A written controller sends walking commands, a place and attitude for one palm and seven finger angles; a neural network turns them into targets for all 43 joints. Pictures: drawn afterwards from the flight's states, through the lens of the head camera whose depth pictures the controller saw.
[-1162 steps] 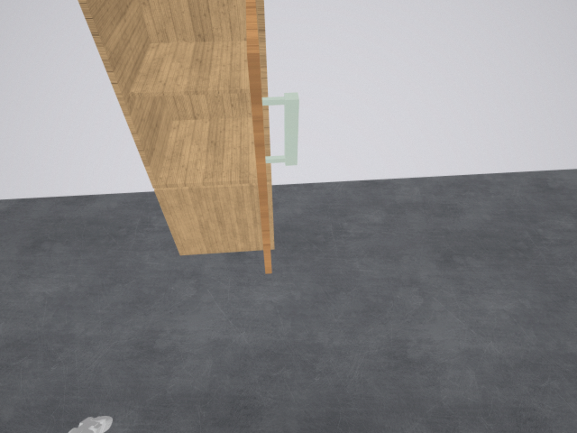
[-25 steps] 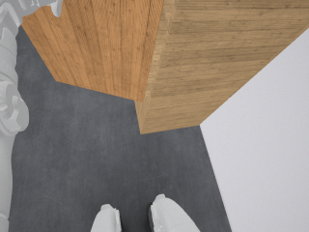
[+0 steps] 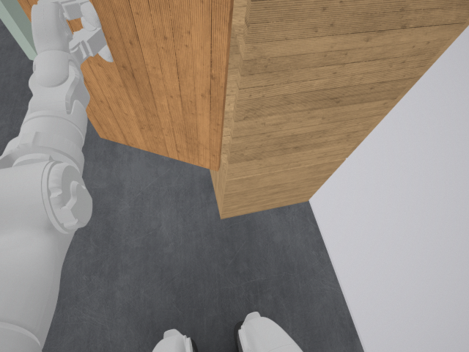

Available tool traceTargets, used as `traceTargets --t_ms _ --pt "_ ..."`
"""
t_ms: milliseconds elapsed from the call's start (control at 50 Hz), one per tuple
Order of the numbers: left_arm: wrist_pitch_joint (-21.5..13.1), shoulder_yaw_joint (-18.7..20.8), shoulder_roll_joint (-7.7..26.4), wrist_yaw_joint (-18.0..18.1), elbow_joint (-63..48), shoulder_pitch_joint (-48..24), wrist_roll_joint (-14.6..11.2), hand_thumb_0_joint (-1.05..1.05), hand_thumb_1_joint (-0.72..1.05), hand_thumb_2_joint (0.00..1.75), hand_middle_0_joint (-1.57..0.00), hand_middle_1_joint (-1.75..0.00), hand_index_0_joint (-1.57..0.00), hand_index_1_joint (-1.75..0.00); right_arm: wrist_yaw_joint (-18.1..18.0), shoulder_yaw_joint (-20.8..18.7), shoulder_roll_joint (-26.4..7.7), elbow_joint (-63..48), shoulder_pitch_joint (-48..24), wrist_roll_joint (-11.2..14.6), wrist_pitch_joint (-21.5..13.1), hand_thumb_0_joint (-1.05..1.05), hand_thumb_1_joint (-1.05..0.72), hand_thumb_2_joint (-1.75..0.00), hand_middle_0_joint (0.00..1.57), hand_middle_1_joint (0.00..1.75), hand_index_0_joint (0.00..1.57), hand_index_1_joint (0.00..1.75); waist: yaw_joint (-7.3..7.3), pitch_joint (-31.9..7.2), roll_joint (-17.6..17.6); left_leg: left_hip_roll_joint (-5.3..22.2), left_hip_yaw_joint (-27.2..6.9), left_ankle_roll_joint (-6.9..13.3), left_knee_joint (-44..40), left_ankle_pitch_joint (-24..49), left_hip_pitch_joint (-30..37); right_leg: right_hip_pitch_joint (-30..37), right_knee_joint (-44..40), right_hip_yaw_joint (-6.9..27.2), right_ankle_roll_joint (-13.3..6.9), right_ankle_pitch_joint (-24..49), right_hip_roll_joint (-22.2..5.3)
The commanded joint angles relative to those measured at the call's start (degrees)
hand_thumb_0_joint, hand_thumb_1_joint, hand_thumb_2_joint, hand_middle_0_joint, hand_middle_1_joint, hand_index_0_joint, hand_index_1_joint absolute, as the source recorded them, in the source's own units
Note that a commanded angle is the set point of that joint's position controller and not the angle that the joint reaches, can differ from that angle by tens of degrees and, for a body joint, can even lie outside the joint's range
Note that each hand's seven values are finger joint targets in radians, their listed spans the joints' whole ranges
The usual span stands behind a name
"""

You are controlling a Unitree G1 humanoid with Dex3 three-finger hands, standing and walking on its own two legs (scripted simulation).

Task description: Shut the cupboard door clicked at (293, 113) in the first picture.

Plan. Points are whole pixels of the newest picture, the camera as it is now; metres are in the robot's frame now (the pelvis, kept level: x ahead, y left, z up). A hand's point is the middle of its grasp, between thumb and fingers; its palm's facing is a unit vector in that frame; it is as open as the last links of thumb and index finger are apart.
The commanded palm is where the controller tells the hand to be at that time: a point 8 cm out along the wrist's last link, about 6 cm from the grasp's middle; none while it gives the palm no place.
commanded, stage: pull the fist back off the door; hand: left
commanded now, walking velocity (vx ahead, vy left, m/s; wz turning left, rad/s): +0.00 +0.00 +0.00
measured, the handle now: (22, 8) +0.67 +0.22 +0.13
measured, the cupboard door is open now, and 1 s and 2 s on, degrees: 61 61 61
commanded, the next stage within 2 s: draw the hand back to the body in 0.38 s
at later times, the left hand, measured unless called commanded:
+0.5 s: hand (101, 73) +0.52 +0.10 +0.13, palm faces +0.05 -1.00 -0.02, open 3.1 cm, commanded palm +0.50 +0.15 +0.13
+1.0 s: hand (17, 157) +0.38 +0.17 +0.16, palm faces +0.05 -1.00 -0.02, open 3.1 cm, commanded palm +0.34 +0.22 +0.17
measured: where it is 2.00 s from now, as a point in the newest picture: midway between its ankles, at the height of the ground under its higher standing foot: outside the picture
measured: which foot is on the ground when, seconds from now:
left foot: down 0.00-1.00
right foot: down 0.00-1.00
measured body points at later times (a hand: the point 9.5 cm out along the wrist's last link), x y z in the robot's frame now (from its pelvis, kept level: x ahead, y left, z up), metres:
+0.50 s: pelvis +0.00 +0.00 +0.01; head +0.09 +0.01 +0.45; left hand +0.51 +0.15 +0.14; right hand +0.04 -0.26 -0.11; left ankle -0.02 +0.10 -0.69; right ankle -0.01 -0.11 -0.69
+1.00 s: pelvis +0.00 +0.00 +0.03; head +0.01 -0.02 +0.48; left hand +0.37 +0.23 +0.17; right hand +0.10 -0.26 -0.08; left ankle -0.02 +0.10 -0.69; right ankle -0.01 -0.11 -0.69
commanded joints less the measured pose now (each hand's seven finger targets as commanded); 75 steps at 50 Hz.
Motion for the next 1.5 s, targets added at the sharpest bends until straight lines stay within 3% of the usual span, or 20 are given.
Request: traceTargets --t_ms 0,100,280,300,400,480,560,620,700,720,740,820,860,980,1000,1080,1140,1220,1340,1480 --pt "-6.0 -0.8 6.6 0.4 -14.7 -23.6 -1.4 0.00 0.90 0.90 -1.30 -1.50 -1.30 -1.50 -0.7 -4.8 -11.0 -1.9 10.1 0.5 -0.4 0.00 -0.90 -0.90 0.20 0.30 0.20 0.30 0.92 -27.8 1.8 -1.3 -1.6 0.2 -4.5 24.6 21.7 15.5 -4.5 -0.2 0.3 24.2 0.0" --pt "-8.5 0.3 6.1 0.8 -19.3 -17.8 -2.1 0.00 0.90 0.90 -1.30 -1.50 -1.30 -1.50 -0.9 -5.6 -10.6 -2.7 8.1 0.9 -0.1 0.00 -0.90 -0.90 0.20 0.30 0.20 0.30 3.63 -28.6 1.8 -1.5 -0.8 -0.1 -5.0 29.0 24.9 18.5 -4.1 -0.1 0.1 28.6 -0.2" --pt "-9.1 -7.3 -4.3 -0.1 -24.5 -14.0 -4.9 0.00 0.90 0.90 -1.30 -1.50 -1.30 -1.50 -1.8 -6.2 -9.7 -3.1 2.7 2.4 0.6 0.00 -0.90 -0.90 0.20 0.30 0.20 0.30 4.03 -26.6 0.5 -0.9 -1.6 -0.9 -5.8 32.5 31.3 16.7 -4.3 -0.8 0.3 28.3 -0.4" --pt "-9.0 -8.8 -6.0 0.0 -25.0 -16.3 -5.3 0.00 0.90 0.90 -1.30 -1.50 -1.30 -1.50 -1.9 -6.1 -9.6 -3.0 1.9 2.5 0.5 0.00 -0.90 -0.90 0.20 0.30 0.20 0.30 3.04 -25.6 0.1 -0.9 -1.8 -0.9 -6.0 31.2 31.4 15.6 -4.6 -0.9 0.5 27.3 -0.5" --pt "-8.8 -9.0 -5.5 1.6 -20.0 -20.3 -4.6 0.00 0.90 0.90 -1.30 -1.50 -1.30 -1.50 -2.6 -5.5 -9.5 -1.6 0.1 2.5 -0.1 0.00 -0.90 -0.90 0.20 0.30 0.20 0.30 1.98 -22.0 -1.7 -1.5 -2.1 -0.8 -6.1 24.1 28.3 13.2 -4.7 -0.4 0.4 22.7 -0.9" --pt "-8.5 -6.8 -2.0 2.2 -15.0 -21.3 -3.9 0.00 0.90 0.90 -1.30 -1.50 -1.30 -1.50 -2.9 -4.8 -10.0 -1.7 -0.7 2.4 -0.7 0.00 -0.90 -0.90 0.20 0.30 0.20 0.30 1.47 -21.2 -3.6 -2.0 -2.0 -0.2 -6.3 19.2 23.7 13.7 -4.6 0.5 0.5 20.1 -1.4" --pt "-10.3 0.0 4.8 -0.2 -20.8 -7.7 -4.3 0.00 0.90 0.90 -1.30 -1.50 -1.30 -1.50 -2.9 -4.8 -9.7 -5.7 -1.6 2.8 -0.6 0.00 -0.90 -0.90 0.20 0.30 0.20 0.30 8.38 -31.7 -1.5 -2.3 -0.7 -0.5 -6.5 26.8 26.5 23.1 -2.7 0.9 0.0 27.5 -1.5" --pt "-9.6 -1.3 3.2 -3.3 -28.0 1.4 -5.5 0.00 0.90 0.90 -1.30 -1.50 -1.30 -1.50 -2.9 -5.0 -9.1 -8.4 -3.2 3.9 0.2 0.00 -0.90 -0.90 0.20 0.30 0.20 0.30 10.69 -30.6 -2.8 -2.0 0.5 -0.2 -7.9 28.6 27.0 27.7 -4.0 0.9 -0.1 30.9 -1.1" --pt "-5.8 -3.1 -0.2 -6.3 -40.0 9.3 -10.8 0.00 0.90 0.90 -1.30 -1.50 -1.30 -1.50 -4.2 -5.3 -8.9 -10.2 -6.2 5.8 0.3 0.00 -0.90 -0.90 0.20 0.30 0.20 0.30 11.20 -25.5 -6.7 -1.8 1.5 0.5 -11.4 25.8 28.0 32.0 -7.8 0.8 0.3 31.9 -0.8" --pt "-5.3 -3.9 -0.7 -6.7 -44.4 10.2 -11.5 0.00 0.90 0.90 -1.30 -1.50 -1.30 -1.50 -4.5 -5.3 -8.6 -10.4 -7.2 6.1 -0.1 0.00 -0.90 -0.90 0.20 0.30 0.20 0.30 11.37 -24.8 -5.0 -1.7 1.7 0.6 -12.1 25.8 29.2 32.3 -8.4 0.8 0.3 31.9 -0.8" --pt "-5.0 -4.1 -0.6 -7.0 -49.5 11.3 -12.0 0.00 0.90 0.90 -1.30 -1.50 -1.30 -1.50 -4.9 -5.3 -8.4 -10.8 -8.0 6.2 -0.5 0.00 -0.90 -0.90 0.20 0.30 0.20 0.30 11.80 -25.5 -1.6 -1.8 2.0 0.6 -12.3 27.2 31.6 32.9 -8.7 0.9 0.3 32.1 -1.0" --pt "-2.5 -6.5 -2.5 -8.6 -55.7 19.4 -13.2 0.00 0.90 0.90 -1.30 -1.50 -1.30 -1.50 -6.0 -4.8 -7.7 -9.8 -11.3 6.5 -2.4 0.00 -0.90 -0.90 0.20 0.30 0.20 0.30 11.97 -18.7 -4.0 -1.6 1.6 0.8 -15.3 23.2 32.4 32.3 -11.4 0.5 0.5 28.5 -1.3" --pt "-1.0 -7.3 -2.6 -9.5 -59.0 21.7 -13.7 0.00 0.90 0.90 -1.30 -1.50 -1.30 -1.50 -6.6 -4.4 -7.4 -9.8 -13.3 7.0 -3.2 0.00 -0.90 -0.90 0.20 0.30 0.20 0.30 12.46 -16.4 -0.2 -1.8 1.4 0.6 -16.6 20.8 33.7 31.8 -12.7 0.6 0.3 25.2 -1.7" --pt "3.9 -7.5 -3.0 -11.8 -66.7 30.9 -16.3 0.00 0.90 0.90 -1.16 -1.35 -1.16 -1.35 -8.1 -3.2 -7.0 -11.7 -20.1 7.9 -5.2 0.00 -0.90 -0.90 0.20 0.30 0.20 0.30 14.70 -11.9 -3.1 -1.9 0.5 0.5 -20.3 16.0 35.7 33.1 -15.4 0.2 0.0 18.6 -2.5" --pt "2.8 -12.1 -2.2 -7.4 -73.3 32.8 -10.3 0.00 0.90 0.90 -1.13 -1.32 -1.13 -1.32 -8.4 -3.5 -5.3 -12.8 -23.1 7.5 -4.6 0.00 -0.90 -0.90 0.20 0.30 0.20 0.30 14.93 -9.7 -2.9 -2.2 0.7 0.3 -22.7 15.3 37.4 32.7 -18.6 2.4 0.1 15.8 -3.6" --pt "4.7 -10.9 -3.0 -1.8 -75.9 45.6 -8.9 0.00 0.90 0.90 -1.02 -1.20 -1.02 -1.20 -9.5 -2.8 -5.2 -12.4 -26.3 7.3 -2.7 0.00 -0.90 -0.90 0.20 0.30 0.20 0.30 15.50 -5.5 -8.0 -1.3 0.4 0.4 -26.0 14.0 38.9 36.3 -21.7 2.0 0.3 13.5 -4.0" --pt "5.7 -9.0 -1.2 -0.6 -79.5 49.5 -8.3 0.00 0.90 0.90 -0.94 -1.11 -0.94 -1.11 -9.9 -2.5 -4.9 -12.4 -27.5 7.2 -1.7 0.00 -0.90 -0.90 0.20 0.30 0.20 0.30 15.90 -3.9 -6.3 -1.1 0.7 0.4 -27.7 14.5 40.7 38.3 -23.7 2.0 0.2 13.2 -4.2" --pt "5.9 -8.9 -1.8 0.5 -88.7 52.8 -7.3 0.00 0.90 0.90 -0.83 -0.99 -0.83 -0.99 -9.9 -1.7 -4.0 -13.0 -28.9 6.4 -2.2 0.00 -0.90 -0.90 0.20 0.30 0.20 0.30 16.38 -5.3 1.5 -1.1 0.1 -0.4 -29.8 18.3 45.3 40.8 -24.4 1.1 -0.5 16.2 -3.9" --pt "7.1 -7.3 -1.5 1.2 -94.8 66.2 -6.9 0.00 0.90 0.90 -0.67 -0.81 -0.67 -0.81 -9.5 -1.5 -4.2 -13.2 -29.6 5.5 -2.9 0.00 -0.90 -0.90 0.20 0.30 0.20 0.30 17.15 -1.8 -2.2 -0.7 -0.2 -0.6 -31.4 21.5 45.7 42.8 -26.2 0.5 -0.3 18.0 -3.7" --pt "6.7 -1.8 0.8 1.9 -103.8 78.9 -6.7 0.00 0.90 0.90 -0.47 -0.60 -0.47 -0.60 -9.1 -1.8 -3.9 -13.2 -30.2 5.0 -3.9 0.00 -0.90 -0.90 0.20 0.30 0.20 0.30 18.55 -2.4 -0.3 -0.7 -0.4 -1.1 -31.2 26.4 46.4 44.9 -25.6 0.1 -0.3 20.9 -3.9"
